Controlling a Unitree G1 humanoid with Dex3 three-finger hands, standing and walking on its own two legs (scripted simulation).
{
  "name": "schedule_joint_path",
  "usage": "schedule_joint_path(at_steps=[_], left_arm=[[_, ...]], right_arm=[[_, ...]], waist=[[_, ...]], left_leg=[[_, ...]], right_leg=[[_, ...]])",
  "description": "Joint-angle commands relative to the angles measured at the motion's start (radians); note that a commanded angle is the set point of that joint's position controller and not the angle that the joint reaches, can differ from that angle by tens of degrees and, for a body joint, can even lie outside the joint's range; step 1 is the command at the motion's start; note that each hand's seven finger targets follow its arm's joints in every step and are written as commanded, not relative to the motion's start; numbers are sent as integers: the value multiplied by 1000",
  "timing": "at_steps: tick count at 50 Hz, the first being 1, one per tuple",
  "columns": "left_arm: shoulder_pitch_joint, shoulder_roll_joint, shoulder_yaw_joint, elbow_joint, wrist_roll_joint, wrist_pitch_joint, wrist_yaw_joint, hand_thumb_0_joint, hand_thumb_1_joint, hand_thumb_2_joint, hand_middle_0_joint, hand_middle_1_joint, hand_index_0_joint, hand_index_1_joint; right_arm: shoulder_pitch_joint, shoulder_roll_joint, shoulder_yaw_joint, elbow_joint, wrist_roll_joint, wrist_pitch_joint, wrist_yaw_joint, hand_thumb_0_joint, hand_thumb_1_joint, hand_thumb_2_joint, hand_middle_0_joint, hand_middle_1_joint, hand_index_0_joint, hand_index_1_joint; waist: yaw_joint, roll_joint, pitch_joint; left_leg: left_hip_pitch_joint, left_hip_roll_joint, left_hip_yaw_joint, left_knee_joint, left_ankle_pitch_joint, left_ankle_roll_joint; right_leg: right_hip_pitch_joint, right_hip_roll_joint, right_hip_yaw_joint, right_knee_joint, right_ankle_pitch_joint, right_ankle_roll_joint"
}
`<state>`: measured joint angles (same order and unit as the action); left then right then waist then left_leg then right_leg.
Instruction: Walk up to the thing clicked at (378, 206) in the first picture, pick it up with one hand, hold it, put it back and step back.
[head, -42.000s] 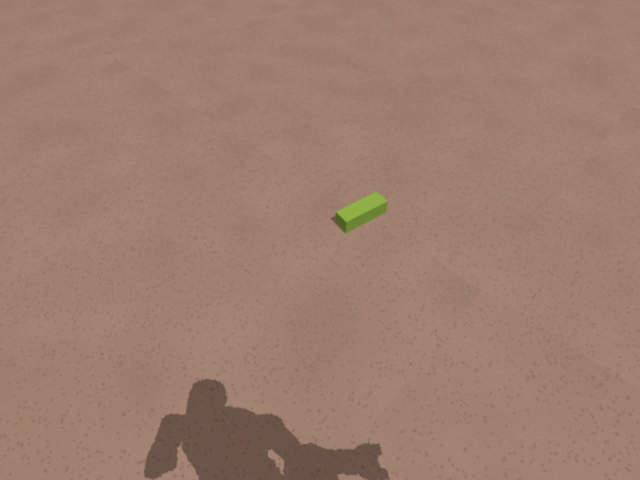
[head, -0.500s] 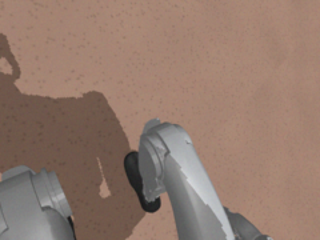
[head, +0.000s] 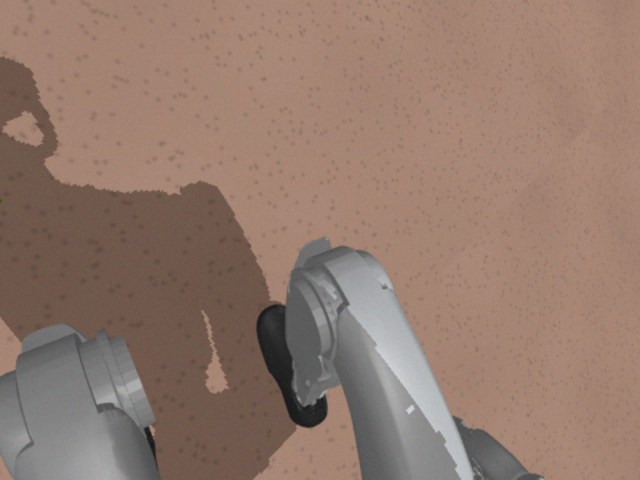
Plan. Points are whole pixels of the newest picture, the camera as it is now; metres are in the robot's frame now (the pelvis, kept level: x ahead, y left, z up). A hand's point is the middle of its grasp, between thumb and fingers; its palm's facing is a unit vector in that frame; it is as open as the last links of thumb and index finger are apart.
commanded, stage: withdraw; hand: left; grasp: from above
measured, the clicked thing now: out of the picture +0.47 +0.35 -0.28
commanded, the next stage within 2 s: home in 0.74 s
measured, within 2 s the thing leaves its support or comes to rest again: neither
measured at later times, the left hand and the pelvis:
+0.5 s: hand out of the picture +0.43 +0.37 -0.08, palm faces -0.52 -0.16 -0.84, open 14.0 cm; pelvis -0.01 -0.01 +0.06, yaw +7 degrees
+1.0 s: hand out of the picture +0.47 +0.37 -0.11, palm faces -0.34 -0.09 -0.94, open 13.3 cm; pelvis +0.00 -0.01 +0.02, yaw +5 degrees
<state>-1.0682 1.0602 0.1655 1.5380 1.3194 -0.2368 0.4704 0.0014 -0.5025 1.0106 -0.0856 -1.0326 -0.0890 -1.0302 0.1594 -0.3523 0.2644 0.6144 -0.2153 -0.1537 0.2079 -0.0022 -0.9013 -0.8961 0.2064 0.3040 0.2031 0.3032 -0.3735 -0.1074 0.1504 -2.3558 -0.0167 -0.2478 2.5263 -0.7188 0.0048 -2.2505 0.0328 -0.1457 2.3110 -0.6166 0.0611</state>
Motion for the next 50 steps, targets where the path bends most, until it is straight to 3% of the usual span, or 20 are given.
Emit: schedule_joint_path(at_steps=[1, 5, 8, 11, 14, 17, 20, 24, 26, 28, 32, 36, 39, 41, 42, 43, 44, 45, 47, 50], left_arm=[[-238, 269, 35, -325, -35, 23, 28, 0, -543, 1004, -68, -1009, -66, -1010], [-217, 179, 13, -418, -75, 84, -36, 0, -535, 1002, -68, -997, -65, -999], [-229, 61, -54, -425, -108, 125, -112, 0, -532, 1003, -74, -995, -69, -999], [-198, 20, -86, -439, -147, 155, -207, 0, -534, 1013, -76, -1002, -69, -1009], [-171, -72, -144, -391, -192, 156, -311, 0, -535, 1022, -80, -1002, -69, -1013], [-169, -52, -146, -378, -207, 131, -385, 0, -527, 1022, -83, -1008, -73, -1018], [-203, -16, -134, -388, -201, 73, -419, 0, -513, 1013, -97, -1002, -88, -1013], [-250, 40, -106, -366, -175, -33, -397, 0, -531, 1021, -86, -1009, -77, -1019], [-287, 85, -78, -375, -137, -83, -351, 0, -525, 1014, -82, -1007, -77, -1012], [-349, 88, -78, -374, -100, -106, -286, 0, -530, 1015, -80, -1009, -76, -1014], [-414, 51, -102, -311, -43, -104, -171, 0, -530, 1006, -74, -1012, -75, -1012], [-444, 131, -36, -263, -9, -61, -77, 0, -522, 995, -77, -1004, -79, -1000], [-427, 165, -4, -258, 13, -15, -41, 0, -504, 981, -89, -993, -93, -988], [-408, 183, 13, -268, 7, 19, -32, 0, -412, 910, -178, -904, -183, -898], [-411, 199, 27, -286, -6, 35, -32, 0, -447, 938, -124, -960, -134, -949], [-395, 187, 21, -277, -13, 52, -38, 0, -367, 938, -204, -880, -214, -869], [-375, 180, 22, -288, -31, 67, -46, 0, -434, 930, -129, -955, -140, -942], [-362, 173, 19, -288, -40, 82, -59, 0, -354, 895, -209, -875, -216, -862], [-302, 133, 1, -291, -72, 106, -106, 0, -194, 902, -239, -715, -216, -702], [-204, 102, 15, -395, -154, 134, -189, 0, 13, 852, -222, -541, -204, -557]], right_arm=[[189, -314, -154, 5, 25, 8, -3, 0, -908, -904, 201, 301, 200, 300], [198, -287, -204, 10, 56, 34, 15, 0, -904, -903, 200, 300, 200, 300], [220, -264, -227, 24, 81, 66, 17, 0, -904, -904, 200, 300, 200, 300], [237, -250, -250, 12, 107, 108, 4, 0, -905, -905, 200, 300, 200, 300], [237, -236, -259, 5, 118, 146, -22, 0, -906, -906, 200, 301, 200, 301], [223, -236, -255, -5, 128, 166, -65, 0, -904, -905, 200, 300, 200, 300], [222, -216, -240, -8, 126, 177, -91, 0, -903, -903, 200, 300, 200, 300], [201, -204, -208, -18, 114, 180, -112, 0, -903, -903, 200, 300, 200, 300], [193, -210, -199, -10, 106, 182, -120, 0, -901, -901, 200, 300, 200, 300], [194, -210, -188, -8, 93, 185, -119, 0, -901, -901, 200, 300, 200, 300], [209, -220, -190, 20, 79, 179, -110, 0, -902, -900, 200, 300, 200, 300], [225, -243, -205, 27, 68, 164, -104, 0, -903, -899, 200, 300, 200, 300], [234, -248, -216, 25, 68, 144, -101, 0, -904, -899, 200, 300, 200, 300], [242, -240, -214, 21, 71, 135, -96, 0, -884, -895, 199, 300, 199, 300], [235, -245, -222, 15, 76, 132, -95, 0, -897, -895, 200, 300, 200, 300], [241, -240, -221, 14, 80, 129, -94, 0, -884, -895, 199, 299, 199, 299], [243, -235, -221, 16, 84, 128, -92, 0, -895, -894, 200, 300, 200, 300], [247, -238, -227, 20, 89, 128, -92, 0, -885, -895, 199, 299, 199, 299], [270, -222, -232, 27, 95, 125, -83, 0, -886, -895, 199, 299, 199, 299], [285, -227, -267, 12, 113, 140, -82, 0, -889, -896, 199, 299, 199, 299]], waist=[[41, 757, -871], [80, 758, -905], [67, 654, -870], [80, 540, -855], [49, 391, -743], [48, 283, -669], [59, 232, -682], [66, 279, -710], [80, 342, -749], [74, 438, -807], [42, 540, -814], [49, 575, -854], [61, 611, -906], [65, 597, -954], [78, 595, -983], [72, 596, -982], [83, 592, -1002], [85, 579, -985], [90, 547, -964], [139, 543, -1022]], left_leg=[[718, 40, 106, -328, 363, -34], [705, 29, 134, -358, 382, -28], [648, 22, 149, -399, 305, -5], [623, 16, 143, -472, 230, 11], [533, 5, 146, -488, 159, 26], [477, -6, 152, -476, 132, 33], [436, -15, 180, -448, 151, 41], [455, -13, 181, -432, 138, 33], [495, -13, 178, -428, 132, 23], [564, -10, 183, -424, 159, 14], [648, -3, 161, -437, 176, -1], [647, -3, 164, -424, 194, -3], [681, -3, 168, -418, 226, -2], [674, -4, 182, -410, 249, 6], [671, -4, 185, -407, 254, 9], [660, -5, 191, -407, 254, 12], [644, -6, 200, -410, 253, 17], [634, -6, 198, -417, 248, 17], [615, -5, 195, -441, 229, 20], [665, -8, 190, -481, 270, 12]], right_leg=[[337, 19, -98, -144, 275, -106], [300, 12, -68, -160, 282, -110], [298, 16, -49, -218, 236, -108], [347, 14, -33, -269, 198, -105], [369, 10, -21, -322, 135, -105], [371, 0, -6, -356, 90, -108], [429, -7, 15, -369, 94, -103], [401, -7, 14, -350, 74, -100], [370, -9, 9, -328, 68, -102], [356, -7, 3, -301, 100, -102], [266, -4, -32, -248, 125, -104], [249, -11, -41, -219, 152, -101], [246, -15, -36, -201, 177, -103], [298, -12, -27, -208, 202, -100], [300, -14, -21, -209, 206, -103], [319, -12, -18, -216, 209, -101], [349, -11, -13, -227, 211, -99], [338, -14, -12, -232, 206, -101], [359, -9, -11, -251, 187, -101], [392, -17, -4, -275, 200, -107]])
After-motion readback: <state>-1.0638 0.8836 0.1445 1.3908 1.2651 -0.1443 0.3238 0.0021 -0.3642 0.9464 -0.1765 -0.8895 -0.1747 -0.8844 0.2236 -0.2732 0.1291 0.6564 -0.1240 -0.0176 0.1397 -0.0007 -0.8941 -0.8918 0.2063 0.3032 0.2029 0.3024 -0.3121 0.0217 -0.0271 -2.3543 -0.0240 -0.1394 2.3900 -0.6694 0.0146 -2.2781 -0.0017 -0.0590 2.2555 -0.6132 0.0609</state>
